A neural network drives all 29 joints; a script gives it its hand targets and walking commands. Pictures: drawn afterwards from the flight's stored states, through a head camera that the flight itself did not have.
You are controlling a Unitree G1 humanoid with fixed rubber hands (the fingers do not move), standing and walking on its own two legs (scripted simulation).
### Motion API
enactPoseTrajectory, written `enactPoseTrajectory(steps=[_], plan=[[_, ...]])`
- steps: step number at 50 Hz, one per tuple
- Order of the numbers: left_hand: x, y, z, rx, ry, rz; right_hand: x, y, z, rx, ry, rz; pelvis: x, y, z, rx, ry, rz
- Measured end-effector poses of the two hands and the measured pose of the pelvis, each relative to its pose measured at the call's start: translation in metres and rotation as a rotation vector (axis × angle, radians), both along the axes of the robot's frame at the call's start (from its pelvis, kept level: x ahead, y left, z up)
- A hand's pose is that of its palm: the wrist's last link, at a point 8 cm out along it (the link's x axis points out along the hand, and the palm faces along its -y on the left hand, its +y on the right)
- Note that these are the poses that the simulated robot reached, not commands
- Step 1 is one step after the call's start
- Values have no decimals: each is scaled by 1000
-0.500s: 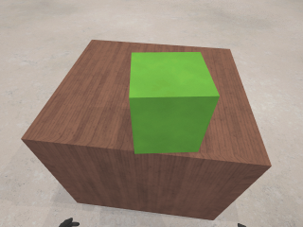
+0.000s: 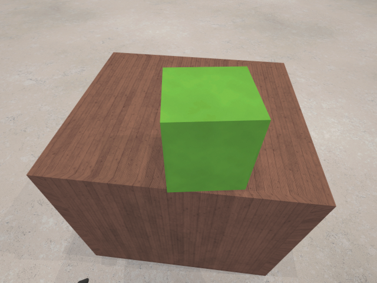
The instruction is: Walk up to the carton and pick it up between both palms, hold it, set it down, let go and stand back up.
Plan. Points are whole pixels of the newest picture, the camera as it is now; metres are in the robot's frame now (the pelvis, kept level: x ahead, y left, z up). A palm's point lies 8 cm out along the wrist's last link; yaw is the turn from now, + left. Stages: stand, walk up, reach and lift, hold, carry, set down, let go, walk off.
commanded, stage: stand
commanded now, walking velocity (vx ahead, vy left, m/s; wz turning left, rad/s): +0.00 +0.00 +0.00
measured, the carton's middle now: (205, 131) +0.47 -0.03 +0.06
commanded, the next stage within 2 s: walk up in 0.84 s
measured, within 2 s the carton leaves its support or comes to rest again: neither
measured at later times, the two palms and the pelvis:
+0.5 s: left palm out of the picture +0.09 +0.25 -0.10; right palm out of the picture +0.08 -0.25 -0.10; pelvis +0.00 +0.00 +0.00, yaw +0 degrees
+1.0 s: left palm out of the picture +0.08 +0.26 -0.10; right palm out of the picture +0.08 -0.26 -0.10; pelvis +0.00 +0.00 +0.00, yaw -1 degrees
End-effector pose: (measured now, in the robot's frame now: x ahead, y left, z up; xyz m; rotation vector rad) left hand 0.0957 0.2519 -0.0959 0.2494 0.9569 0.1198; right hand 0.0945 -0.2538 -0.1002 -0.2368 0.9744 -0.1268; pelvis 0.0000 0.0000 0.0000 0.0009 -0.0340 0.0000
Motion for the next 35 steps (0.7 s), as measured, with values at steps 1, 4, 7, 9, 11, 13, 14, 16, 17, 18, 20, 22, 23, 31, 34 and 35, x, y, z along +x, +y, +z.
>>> enactPoseTrajectory(steps=[1,4,7,9,11,13,14,16,17,18,20,22,23,31,34,35], plan=[[0,0,0,0,1,0,-1,0,0,0,2,-1,0,0,0,0,1,0],[-2,0,-1,-1,7,-1,-3,-1,0,-3,8,-3,0,0,0,0,1,-2],[-3,0,-2,-2,13,-2,-5,-1,-1,-5,15,-4,-1,0,0,0,2,-2],[-3,0,-2,-2,16,-3,-7,-1,-1,-5,20,-4,-1,0,0,0,2,-2],[-4,0,-2,-2,18,-2,-8,-1,-1,-6,23,-5,-1,0,1,0,2,-2],[-4,1,-2,-1,19,-3,-8,-1,-1,-6,25,-6,-1,1,1,0,2,-3],[-4,1,-2,0,20,-3,-8,-1,-1,-5,25,-7,-1,1,1,0,2,-3],[-4,1,-2,1,21,-2,-9,-1,-1,-5,25,-9,0,1,1,0,1,-3],[-4,1,-2,1,21,-2,-9,-1,-2,-5,25,-9,0,1,1,0,1,-4],[-4,1,-2,1,21,-1,-9,-1,-2,-5,26,-9,0,1,1,0,1,-4],[-5,2,-2,1,23,-2,-9,-1,-2,-5,26,-10,0,1,1,0,1,-5],[-5,2,-3,1,24,-2,-9,-1,-2,-5,27,-10,0,1,1,1,2,-5],[-5,2,-3,1,25,-2,-9,-1,-2,-6,28,-10,0,1,1,0,2,-5],[-7,3,-3,4,36,-3,-12,-1,-2,-7,34,-15,1,2,1,1,3,-8],[-7,3,-4,4,37,-3,-12,-1,-2,-8,37,-14,1,2,1,1,1,-9],[-7,3,-4,4,37,-3,-12,-1,-2,-8,37,-15,1,2,1,1,1,-9]])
